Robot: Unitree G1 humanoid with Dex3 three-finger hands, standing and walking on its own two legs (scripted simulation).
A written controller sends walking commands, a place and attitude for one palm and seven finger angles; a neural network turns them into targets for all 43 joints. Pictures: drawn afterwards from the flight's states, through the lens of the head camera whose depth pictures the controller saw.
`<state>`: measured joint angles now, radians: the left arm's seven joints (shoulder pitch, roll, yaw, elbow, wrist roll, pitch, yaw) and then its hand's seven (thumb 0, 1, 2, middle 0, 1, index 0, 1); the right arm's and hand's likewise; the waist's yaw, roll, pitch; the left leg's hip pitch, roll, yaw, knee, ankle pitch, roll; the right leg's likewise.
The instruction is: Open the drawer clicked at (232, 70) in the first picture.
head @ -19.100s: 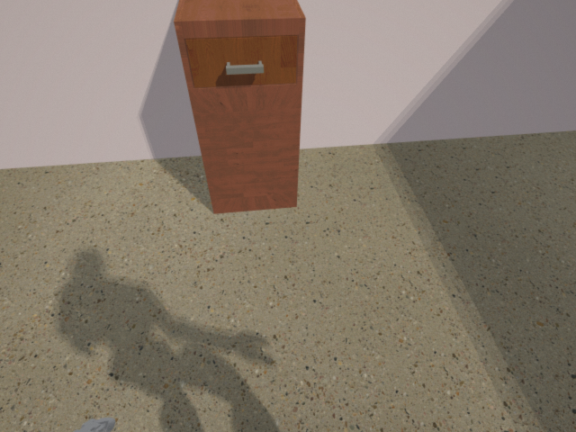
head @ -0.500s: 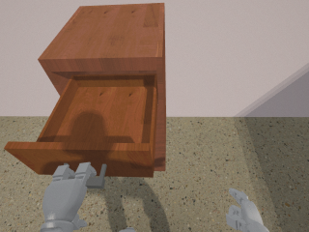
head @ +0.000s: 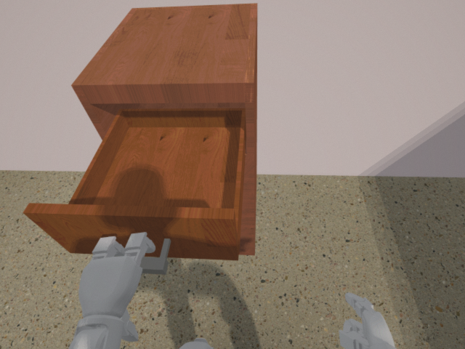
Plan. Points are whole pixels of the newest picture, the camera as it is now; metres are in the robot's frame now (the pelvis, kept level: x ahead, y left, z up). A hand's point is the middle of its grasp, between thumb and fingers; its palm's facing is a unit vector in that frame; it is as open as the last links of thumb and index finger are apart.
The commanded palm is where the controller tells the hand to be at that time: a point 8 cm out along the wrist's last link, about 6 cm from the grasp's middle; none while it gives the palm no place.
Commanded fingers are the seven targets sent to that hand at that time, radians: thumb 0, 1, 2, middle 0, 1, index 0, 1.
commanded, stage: lift the hand off the handle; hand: left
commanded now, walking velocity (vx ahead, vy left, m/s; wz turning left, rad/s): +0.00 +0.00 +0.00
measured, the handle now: (135, 253) +0.27 +0.21 +0.01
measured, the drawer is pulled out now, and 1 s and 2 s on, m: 0.30 0.30 0.30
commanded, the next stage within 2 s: draw the hand back to the body in 1.18 s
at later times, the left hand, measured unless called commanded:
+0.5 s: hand (109, 267) +0.22 +0.21 +0.07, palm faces +0.07 -0.14 -0.99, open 13.8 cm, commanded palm +0.19 +0.22 +0.13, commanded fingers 0.00 -0.50 0.30 -0.30 -1.20 -0.30 -1.20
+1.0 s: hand (79, 244) +0.23 +0.23 +0.14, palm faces +0.10 -0.13 -0.99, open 13.8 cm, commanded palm +0.19 +0.22 +0.20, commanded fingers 0.00 -0.50 0.30 -0.30 -1.20 -0.30 -1.20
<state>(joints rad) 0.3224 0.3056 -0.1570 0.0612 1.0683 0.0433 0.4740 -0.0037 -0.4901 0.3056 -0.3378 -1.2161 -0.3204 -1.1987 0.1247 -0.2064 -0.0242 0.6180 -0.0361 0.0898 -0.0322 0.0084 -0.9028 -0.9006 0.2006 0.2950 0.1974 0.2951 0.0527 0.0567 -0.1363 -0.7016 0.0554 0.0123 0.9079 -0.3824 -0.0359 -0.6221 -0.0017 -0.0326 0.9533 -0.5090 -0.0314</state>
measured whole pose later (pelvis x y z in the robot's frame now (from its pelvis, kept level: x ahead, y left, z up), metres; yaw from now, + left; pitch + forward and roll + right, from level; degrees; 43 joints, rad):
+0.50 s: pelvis +0.01 +0.01 +0.02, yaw +0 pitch +5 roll +1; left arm 0.39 0.35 -0.15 -0.19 1.01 0.08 0.30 0.00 -0.49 0.31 -0.33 -1.20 -0.33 -1.20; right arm 0.11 -0.22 -0.01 0.59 -0.02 0.08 -0.01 0.01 -0.90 -0.90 0.20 0.29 0.20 0.30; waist 0.08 0.07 -0.10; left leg -0.48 0.04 0.03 0.74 -0.34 -0.03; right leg -0.40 -0.01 -0.02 0.77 -0.45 -0.02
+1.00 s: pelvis +0.02 +0.01 +0.04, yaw +0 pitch +1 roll +0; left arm 0.39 0.43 -0.08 -0.38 0.93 0.10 0.13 0.00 -0.49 0.31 -0.32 -1.20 -0.32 -1.20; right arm 0.09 -0.24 0.01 0.60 0.00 0.09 0.00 0.01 -0.90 -0.90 0.20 0.29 0.20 0.30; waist 0.11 0.10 -0.06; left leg -0.32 0.04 0.02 0.58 -0.28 -0.02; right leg -0.23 -0.01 -0.03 0.59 -0.38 -0.01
